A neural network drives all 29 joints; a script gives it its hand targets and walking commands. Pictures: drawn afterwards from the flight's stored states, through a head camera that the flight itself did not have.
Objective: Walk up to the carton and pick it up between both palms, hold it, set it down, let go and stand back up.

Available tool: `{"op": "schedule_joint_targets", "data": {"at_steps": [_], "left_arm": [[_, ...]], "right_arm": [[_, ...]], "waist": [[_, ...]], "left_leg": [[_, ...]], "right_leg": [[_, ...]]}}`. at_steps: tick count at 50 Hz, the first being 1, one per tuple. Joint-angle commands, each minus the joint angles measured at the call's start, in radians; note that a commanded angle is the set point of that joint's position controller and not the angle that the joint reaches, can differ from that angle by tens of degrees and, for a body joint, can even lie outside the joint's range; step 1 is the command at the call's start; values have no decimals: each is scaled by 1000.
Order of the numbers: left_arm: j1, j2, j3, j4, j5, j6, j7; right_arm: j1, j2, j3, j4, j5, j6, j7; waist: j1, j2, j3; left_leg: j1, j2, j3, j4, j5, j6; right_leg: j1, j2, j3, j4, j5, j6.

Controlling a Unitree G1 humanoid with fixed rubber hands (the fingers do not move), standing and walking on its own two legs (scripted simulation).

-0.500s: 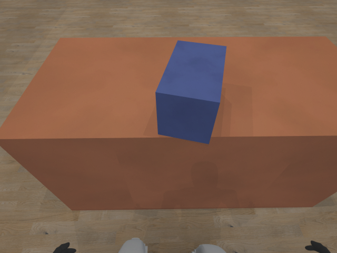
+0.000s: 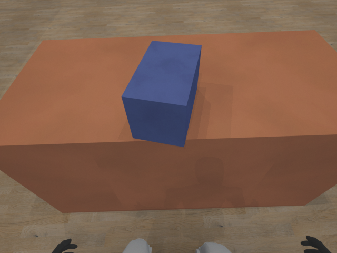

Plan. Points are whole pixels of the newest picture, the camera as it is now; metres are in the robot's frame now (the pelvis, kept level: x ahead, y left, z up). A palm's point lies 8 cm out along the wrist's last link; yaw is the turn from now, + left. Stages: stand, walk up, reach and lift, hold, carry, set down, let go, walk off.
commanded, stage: walk up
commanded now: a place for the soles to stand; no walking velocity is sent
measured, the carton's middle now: (167, 91) +0.56 +0.02 +0.05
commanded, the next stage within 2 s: none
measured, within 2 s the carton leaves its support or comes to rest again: neither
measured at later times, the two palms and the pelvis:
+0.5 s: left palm out of the picture +0.10 +0.34 -0.07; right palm out of the picture +0.10 -0.32 -0.05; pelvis +0.00 +0.01 +0.01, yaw +1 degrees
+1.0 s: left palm (26, 243) +0.16 +0.37 -0.08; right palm (308, 231) +0.18 -0.29 -0.04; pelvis +0.09 +0.03 +0.01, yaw +1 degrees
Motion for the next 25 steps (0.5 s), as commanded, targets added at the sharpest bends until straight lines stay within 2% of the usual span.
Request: {"op": "schedule_joint_targets", "data": {"at_steps": [1,2,3,4,5,6,7,8,9,10,11,12,13,14,15,16,17,18,19,20,21,22,23,24,25], "left_arm": [[-133,280,77,-107,-36,-21,17],[-151,267,75,-106,-33,-26,12],[-136,268,87,-116,-33,-24,6],[-124,264,98,-104,-35,-18,6],[-111,253,104,-103,-38,-8,7],[-63,253,103,-79,-35,-7,6],[-34,269,108,-64,-27,-9,3],[10,290,106,-43,-21,-20,3],[-40,331,118,-40,-18,-34,7],[-65,321,110,-39,-20,-37,8],[-74,311,106,-51,-16,-39,6],[-85,302,100,-44,-16,-41,7],[-110,310,100,-50,-14,-37,7],[-152,296,92,-62,-16,-35,4],[-183,273,78,-78,-26,-32,-2],[-174,282,86,-72,-25,-31,-6],[-168,264,87,-74,-28,-25,-10],[-147,263,97,-76,-34,-16,-10],[-120,261,102,-66,-38,-7,-11],[-82,273,110,-59,-34,-4,-9],[32,277,123,-86,-13,-20,-23],[66,277,130,-78,-11,-27,-28],[123,289,134,-61,-8,-35,-31],[183,305,135,-39,-8,-48,-27],[193,345,141,-37,-9,-63,-14]], "right_arm": [[18,-183,-80,14,13,-26,-3],[20,-215,-97,9,9,-30,1],[3,-263,-112,-3,2,-35,4],[-2,-267,-112,-6,-8,-41,9],[-15,-262,-109,-19,-4,-41,8],[-60,-263,-103,-32,-7,-42,6],[-95,-239,-92,-33,-3,-40,7],[-116,-199,-81,-34,7,-31,12],[-113,-180,-80,-30,27,-23,11],[-104,-187,-84,-25,28,-19,2],[-67,-194,-86,-19,21,-20,3],[-64,-187,-87,-19,17,-24,5],[-30,-174,-83,-11,18,-34,7],[-4,-171,-82,5,14,-41,9],[16,-173,-80,20,10,-47,11],[7,-203,-94,32,14,-47,15],[-19,-225,-99,22,5,-49,16],[-39,-257,-104,10,-2,-50,17],[-38,-272,-108,1,-5,-49,16],[-71,-274,-107,-18,-7,-45,13],[-8,-295,-139,-33,-18,-44,28],[-26,-279,-134,-49,-24,-42,33],[-57,-258,-129,-72,-25,-39,38],[-113,-179,-107,-104,-13,-41,42],[-160,-154,-100,-127,6,-49,39]], "waist": [[-38,-127,-72],[-59,-69,-83],[-52,38,-133],[-44,96,-150],[-32,128,-108],[2,136,-88],[30,87,-74],[62,-42,-63],[48,-125,-6],[51,-107,5],[35,-100,-10],[28,-99,-5],[10,-131,-48],[-15,-139,-79],[-50,-104,-90],[-50,-75,-85],[-52,26,-70],[-33,125,-66],[-27,172,-86],[-10,168,-75],[25,191,-103],[39,132,-82],[76,86,-78],[120,-71,-29],[153,-163,30]], "left_leg": [[183,4,97,-268,215,28],[236,45,-10,-279,268,49],[228,140,-185,-297,326,114],[152,217,-340,-350,304,200],[52,261,-407,-387,238,256],[-15,261,-418,-374,198,259],[-111,207,-340,-322,107,212],[-196,78,-159,-158,25,104],[-196,-45,23,-17,-31,17],[-158,-39,-31,13,-94,2],[-140,-34,-35,31,-81,11],[-128,-15,-8,8,-57,16],[-77,6,43,-76,-37,25],[23,13,68,-153,47,28],[146,13,74,-215,159,42],[209,18,32,-260,209,50],[204,76,-112,-339,172,78],[120,160,-293,-397,153,142],[56,224,-425,-456,101,216],[-3,250,-462,-470,48,249],[26,231,-474,-460,-380,267],[-48,198,-421,-416,-525,238],[-124,130,-308,-272,-488,192],[-333,-2,-88,-10,-332,94],[-475,-99,36,189,-132,28]], "right_leg": [[-10,-219,219,-372,461,-47],[-80,-198,195,-346,330,-23],[-82,-98,124,-269,210,12],[-22,-33,75,-133,132,33],[12,-6,73,-117,78,38],[63,-11,98,-153,70,28],[153,-38,154,-272,57,12],[223,-146,331,-518,15,1],[144,-279,463,-640,-34,-19],[90,-316,494,-644,-60,-70],[115,-307,461,-615,-18,-99],[129,-292,417,-579,98,-111],[157,-273,340,-527,222,-117],[108,-249,276,-473,276,-103],[3,-214,227,-445,238,-90],[-50,-182,177,-426,141,-62],[-94,-120,140,-357,23,-37],[-47,-41,85,-258,-14,-11],[17,2,66,-173,-30,-3],[53,14,67,-144,-46,3],[46,19,91,-142,-162,-28],[66,-13,148,-199,-195,-39],[139,-49,221,-334,-291,-53],[275,-167,443,-573,-440,-84],[324,-334,697,-780,-505,-117]]}}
